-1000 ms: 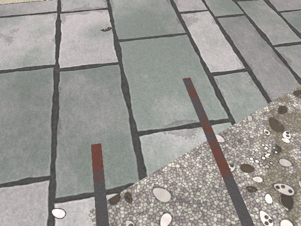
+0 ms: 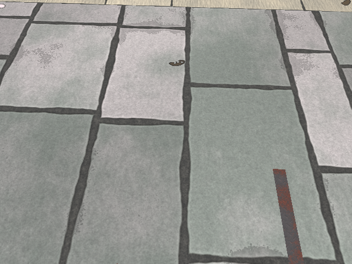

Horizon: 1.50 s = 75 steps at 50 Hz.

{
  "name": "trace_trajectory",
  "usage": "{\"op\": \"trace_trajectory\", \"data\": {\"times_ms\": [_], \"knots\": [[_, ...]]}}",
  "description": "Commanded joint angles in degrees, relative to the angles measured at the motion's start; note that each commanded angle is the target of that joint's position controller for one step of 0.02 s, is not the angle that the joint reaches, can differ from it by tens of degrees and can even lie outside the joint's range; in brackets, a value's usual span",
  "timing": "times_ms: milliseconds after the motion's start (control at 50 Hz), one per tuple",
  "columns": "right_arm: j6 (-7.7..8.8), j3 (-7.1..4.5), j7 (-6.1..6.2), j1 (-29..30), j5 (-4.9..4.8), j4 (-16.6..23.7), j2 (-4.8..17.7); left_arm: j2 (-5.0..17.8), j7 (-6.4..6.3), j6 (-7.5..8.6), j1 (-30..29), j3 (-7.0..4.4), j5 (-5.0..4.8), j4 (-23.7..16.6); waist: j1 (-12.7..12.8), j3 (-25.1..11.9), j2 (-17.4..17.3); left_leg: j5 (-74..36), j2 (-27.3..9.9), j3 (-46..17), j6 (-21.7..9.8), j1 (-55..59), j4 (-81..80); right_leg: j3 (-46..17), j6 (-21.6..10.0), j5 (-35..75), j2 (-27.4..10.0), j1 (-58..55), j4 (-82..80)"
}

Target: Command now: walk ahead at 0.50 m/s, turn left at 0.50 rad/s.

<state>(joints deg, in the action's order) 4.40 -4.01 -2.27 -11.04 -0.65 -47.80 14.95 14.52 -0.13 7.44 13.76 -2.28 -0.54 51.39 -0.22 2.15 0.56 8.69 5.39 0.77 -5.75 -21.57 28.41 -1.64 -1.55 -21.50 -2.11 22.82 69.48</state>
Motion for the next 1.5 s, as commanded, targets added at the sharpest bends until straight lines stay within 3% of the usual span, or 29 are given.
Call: {"op": "trace_trajectory", "data": {"times_ms": [20, 100, 200, 280, 340, 360, 380, 400, 420, 440, 460, 500, 680, 800, 860, 880, 900, 920, 940, 1000, 1120, 1220, 1320, 1400, 1420, 1440, 1460, 1480, 1500], "knots": [[0.66, -1.09, 0.52, -0.7, 0.41, 4.4, 5.5, 7.0, -0.56, 0.48, -0.2, -2.32, 0.82, -5.5, 1.5, -5.9, -1.2, -10.9, -15.6, -22.3, -11.5, 13.4, -15.7, -3.6, 0.6, 4.2, -4.9, 12.5, -3.6], [0.68, -1.91, 2.17, -4.6, -0.16, 4.1, 8.6, 5.2, -1.19, -1.08, -6.0, -2.17, 1.65, -8.4, 0.5, -2.7, -2.6, -15.0, -13.0, -17.0, -10.9, 7.8, -17.5, -1.4, 4.0, 13.1, -3.6, 13.7, -16.8], [-0.23, -1.96, 3.05, -9.1, -0.71, 3.4, 8.6, 3.5, -0.29, -0.48, -16.2, -1.44, 0.83, -11.8, -3.5, -1.8, -5.1, -8.3, -10.0, -15.9, -6.8, 7.2, -15.5, -0.8, 3.9, 27.5, 0.8, 8.7, -36.0], [-0.96, -1.97, 3.40, -11.5, -1.04, 2.8, 8.4, 5.6, 0.76, 0.47, -19.5, -1.82, 0.27, -14.1, -4.2, -2.0, -5.6, -6.3, -12.6, -22.1, -6.2, 14.2, -10.1, -2.7, 2.9, 24.2, 2.1, 7.8, -42.1], [-1.55, -2.21, 3.78, -9.5, -0.75, 3.9, 8.7, 7.7, 0.96, 1.45, -14.1, -2.68, 0.13, -13.3, -0.6, -3.6, -7.9, -10.6, -12.8, -25.5, -4.9, 16.3, -4.2, -2.1, 0.6, 18.6, 2.6, -0.3, -45.5], [-1.51, -1.68, 3.59, -8.2, -0.53, 4.8, 7.2, 9.4, 0.60, 1.70, -7.9, -3.51, 0.67, -11.9, 2.5, -7.6, -7.4, -14.1, -9.9, -23.8, -3.3, 14.0, 2.3, -2.4, -1.4, 19.4, 1.2, -10.5, -46.3], [-1.22, -0.58, 3.23, -7.2, 0.34, 6.3, 4.4, 12.7, 0.08, 1.67, 1.6, -4.41, 1.45, -10.9, 6.7, -15.5, -2.6, -8.0, -6.4, -19.1, -1.1, 6.3, 17.5, -10.3, -5.3, 18.0, -7.9, -26.1, -44.4], [-0.63, 0.59, 3.06, -16.0, -1.21, 7.4, 0.7, 16.6, 0.10, 0.73, 7.4, -5.51, 1.85, -9.1, 3.5, -23.4, 16.6, 20.6, 1.6, -11.7, 2.8, -14.6, 35.2, -34.9, -14.7, 9.3, -21.1, -46.3, -47.2], [-0.53, -0.14, 3.19, -16.5, -1.87, 6.3, 6.2, 11.4, 0.35, 0.33, 6.6, -4.43, 0.62, -9.7, 3.9, -20.8, 14.4, 24.7, -3.1, -12.6, 3.3, -22.5, 44.1, -42.1, -14.3, -1.6, -23.1, -44.9, -50.2], [-0.87, -1.16, 3.17, -10.8, -1.63, 6.8, 9.8, 7.6, 0.19, -0.04, 3.9, -3.42, 0.45, -10.7, 5.3, -12.8, 7.6, 19.4, -5.3, -11.9, 3.8, -24.5, 46.6, -33.5, -11.5, -1.5, -20.5, -37.4, -51.3], [-1.12, -1.17, 3.26, -7.5, -0.95, 7.4, 9.2, 6.8, 0.30, -0.45, 1.2, -2.92, 0.89, -10.9, 4.4, -8.0, 2.7, 14.8, -7.2, -9.9, 4.2, -22.5, 45.7, -26.2, -9.9, 4.4, -17.6, -29.4, -52.6], [-1.14, -1.17, 2.80, -5.8, -0.38, 8.2, 6.6, 5.2, 0.76, -0.57, -1.0, -2.17, 1.53, -9.8, 1.7, -3.1, 3.3, 10.7, -9.7, -9.3, 4.1, -18.5, 40.7, -17.5, -9.1, 12.8, -13.1, -19.0, -55.9], [-0.48, 0.81, 1.41, 4.4, 0.04, 11.4, 2.1, 9.5, 0.93, -0.74, 2.2, -3.32, -0.24, -5.6, 2.7, -1.3, 3.3, -6.2, -11.3, -3.1, 5.0, -15.0, 14.5, -2.6, -10.0, 25.6, -9.8, -16.1, -61.3], [0.07, 0.68, 0.22, 12.6, -0.76, 14.5, 3.7, 11.6, 0.82, -2.39, 7.4, -3.51, -1.25, -2.4, 4.4, 0.7, 5.0, -4.0, -8.9, -0.8, 3.2, -11.6, 4.2, -2.6, -8.5, 24.6, -13.0, -21.7, -58.3], [0.43, -1.45, 0.53, 2.0, 0.01, 11.7, 7.4, 11.7, 0.46, -3.26, 6.6, -3.16, -1.67, -1.7, -2.5, -5.2, 4.2, -3.2, -5.3, 1.7, 0.1, 7.3, -1.8, -0.1, -5.8, 40.5, -10.5, -19.8, -44.7], [0.41, -2.94, 1.23, -8.1, 0.60, 9.4, 11.0, 9.6, 0.36, -3.10, 5.9, -2.16, -0.86, -2.6, -7.0, -12.1, 1.7, -4.7, -10.6, -3.7, -2.4, 23.4, -0.1, 2.0, -3.5, 35.1, -7.4, -11.0, -31.2], [-0.07, -4.21, 1.97, -14.5, 1.81, 8.8, 17.0, 3.6, 0.51, -2.19, 9.4, -0.23, 0.25, -4.7, -6.8, -19.8, -11.5, -0.3, -26.3, -26.8, -9.4, 43.7, -2.4, 5.2, 0.6, 8.3, 1.0, 11.3, -8.8], [-0.10, -3.34, 1.80, -15.9, 1.37, 8.5, 14.2, 5.3, 0.53, -1.22, 10.4, -0.49, -0.71, -3.9, -7.2, -24.3, -14.1, 5.1, -30.6, -40.7, -12.5, 43.4, -8.9, -3.6, 0.6, -12.2, 2.7, 18.3, 1.5], [0.09, -2.16, 1.59, -12.7, 0.89, 8.3, 10.7, 9.5, 0.67, -1.09, 7.0, -1.89, -2.26, -4.7, -6.6, -15.5, -9.9, 6.8, -28.5, -32.4, -9.9, 36.5, -9.9, -5.3, 0.1, -8.9, -0.2, 22.6, 5.0], [1.09, -0.47, 0.89, -2.4, 0.80, 8.3, 4.8, 8.2, 0.13, -2.78, 3.6, -2.50, -1.15, -4.9, -1.0, -4.4, -8.0, 1.4, -21.1, -14.4, -5.2, 17.2, -16.2, -3.8, 0.3, 3.6, -5.8, 17.0, -2.0], [2.75, -1.44, 1.92, -2.5, 1.93, 4.6, 5.8, 4.6, 0.12, -5.13, 1.5, -2.47, -0.97, -6.0, 0.9, -0.9, -4.5, -12.3, -19.9, -0.9, -5.1, 13.8, -20.8, -5.9, 1.9, 16.8, -5.4, 18.4, -9.2], [2.06, -1.98, 3.03, -4.7, 1.32, 2.6, 8.1, 2.9, 1.85, -4.77, -7.4, -1.58, -0.43, -9.2, -2.0, 2.0, -3.0, -12.6, -20.0, 6.1, -3.6, 17.0, -21.8, -1.3, 1.0, 26.4, -4.5, 17.9, -24.2], [0.07, -2.70, 3.36, -8.4, 0.07, 0.3, 9.9, 2.9, 3.65, -4.79, -14.4, -1.16, -0.60, -13.9, -4.0, 4.1, -2.8, -19.1, -22.9, 9.2, -2.5, 26.8, -17.3, 3.0, -1.7, 19.2, -3.4, 20.4, -31.2], [-1.63, -3.37, 4.02, -6.0, -0.56, 0.8, 13.0, 7.6, 3.90, -5.24, -3.5, -3.76, -0.96, -13.5, 3.7, -4.5, -6.2, -52.1, -21.5, 12.6, 0.4, 27.1, 3.2, 9.5, -6.5, 9.9, 4.6, 0.9, -33.3], [-1.66, -3.05, 4.19, -5.4, -0.77, 1.2, 12.6, 11.2, 3.06, -5.40, 5.8, -5.77, -0.94, -11.2, 8.6, -9.4, -4.5, -47.1, -19.0, 13.6, 2.6, 20.1, 16.5, 8.0, -8.8, 13.9, 6.3, -14.2, -37.6], [-0.87, -1.40, 4.00, -7.3, 1.45, 2.7, 7.6, 17.0, 1.64, -5.97, 11.5, -7.24, -0.95, -10.0, 8.2, -14.0, 7.2, -10.7, -14.7, 13.2, 5.3, 2.8, 35.7, -10.4, -12.8, 18.3, -5.5, -30.9, -37.8], [1.38, 0.50, 3.10, -10.6, 1.19, 5.7, 2.6, 19.8, 2.02, -5.01, 8.7, -7.09, -0.73, -12.0, 2.9, -22.5, 15.3, 26.0, -2.4, 1.2, 7.8, -17.9, 52.6, -45.0, -25.1, 6.4, -17.5, -45.8, -48.6], [3.37, -0.71, 2.27, -2.7, -1.08, 6.6, 8.4, 14.3, 2.42, -4.44, 9.8, -5.64, -0.46, -12.1, 7.4, -21.3, 5.9, 22.8, -5.5, -6.9, 6.2, -24.1, 54.3, -42.9, -21.6, 5.0, -16.8, -45.1, -53.0], [4.21, -0.76, 2.00, 0.6, -2.18, 7.9, 8.7, 11.9, 2.36, -3.86, 7.8, -4.98, -0.37, -11.9, 6.5, -13.7, 4.5, 17.8, -7.8, -6.1, 4.8, -26.2, 51.0, -34.1, -19.2, 8.4, -14.9, -38.3, -52.8]]}}
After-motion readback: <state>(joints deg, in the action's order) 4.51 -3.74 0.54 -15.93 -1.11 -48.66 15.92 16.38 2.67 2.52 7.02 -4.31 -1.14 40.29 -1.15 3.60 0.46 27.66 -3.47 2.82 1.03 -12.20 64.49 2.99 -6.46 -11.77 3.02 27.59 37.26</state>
